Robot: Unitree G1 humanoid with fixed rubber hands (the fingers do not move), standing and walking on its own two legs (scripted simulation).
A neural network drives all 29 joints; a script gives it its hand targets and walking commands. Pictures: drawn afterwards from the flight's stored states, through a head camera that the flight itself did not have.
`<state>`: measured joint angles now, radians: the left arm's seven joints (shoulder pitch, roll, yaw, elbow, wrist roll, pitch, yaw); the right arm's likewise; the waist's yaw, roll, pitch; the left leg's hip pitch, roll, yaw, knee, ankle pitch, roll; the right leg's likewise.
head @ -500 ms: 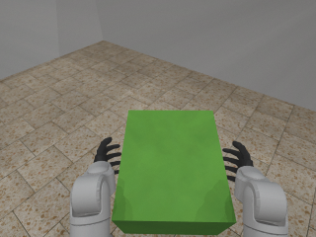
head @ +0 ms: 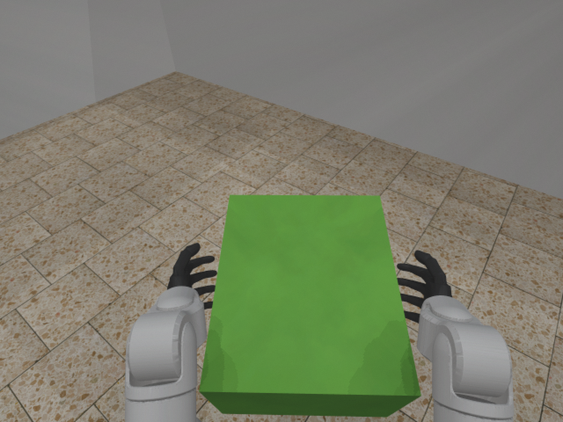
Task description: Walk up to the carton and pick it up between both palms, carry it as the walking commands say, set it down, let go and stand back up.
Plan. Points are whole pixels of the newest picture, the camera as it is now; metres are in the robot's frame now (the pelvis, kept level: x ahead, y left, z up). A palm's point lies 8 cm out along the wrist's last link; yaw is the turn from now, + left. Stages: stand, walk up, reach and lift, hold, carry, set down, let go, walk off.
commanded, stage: carry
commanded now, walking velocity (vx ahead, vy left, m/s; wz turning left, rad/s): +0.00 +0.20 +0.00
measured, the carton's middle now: (304, 300) +0.30 +0.00 +0.02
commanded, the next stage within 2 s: none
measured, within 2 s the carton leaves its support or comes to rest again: neither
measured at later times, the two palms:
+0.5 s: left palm (157, 298) +0.26 +0.20 +0.09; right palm (395, 303) +0.27 -0.12 +0.08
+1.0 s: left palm (142, 293) +0.26 +0.21 +0.11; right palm (388, 309) +0.25 -0.10 +0.09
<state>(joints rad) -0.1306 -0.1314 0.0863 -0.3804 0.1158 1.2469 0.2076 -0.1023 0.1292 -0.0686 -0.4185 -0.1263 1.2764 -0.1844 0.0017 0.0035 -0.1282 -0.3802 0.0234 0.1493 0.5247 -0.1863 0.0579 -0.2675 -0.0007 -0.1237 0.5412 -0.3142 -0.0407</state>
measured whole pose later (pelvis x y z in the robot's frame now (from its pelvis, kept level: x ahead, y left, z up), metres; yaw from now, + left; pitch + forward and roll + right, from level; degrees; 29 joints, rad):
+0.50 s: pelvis +0.01 +0.03 -0.01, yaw +1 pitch +4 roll +0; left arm -0.11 -0.13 0.09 -0.46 0.10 1.25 0.21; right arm -0.09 0.13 -0.05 -0.48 -0.12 1.27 -0.19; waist 0.01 0.01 -0.08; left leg -0.43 -0.04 0.17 0.59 -0.24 0.11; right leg -0.33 -0.08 -0.11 0.66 -0.39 0.02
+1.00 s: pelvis +0.00 +0.06 +0.00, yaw +0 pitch +4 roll +1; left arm -0.12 -0.13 0.08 -0.48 0.10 1.24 0.20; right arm -0.09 0.13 -0.05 -0.52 -0.11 1.27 -0.20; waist 0.01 0.02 -0.07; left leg -0.48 -0.07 0.14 0.73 -0.33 0.00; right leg -0.31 -0.08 -0.14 0.56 -0.32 -0.01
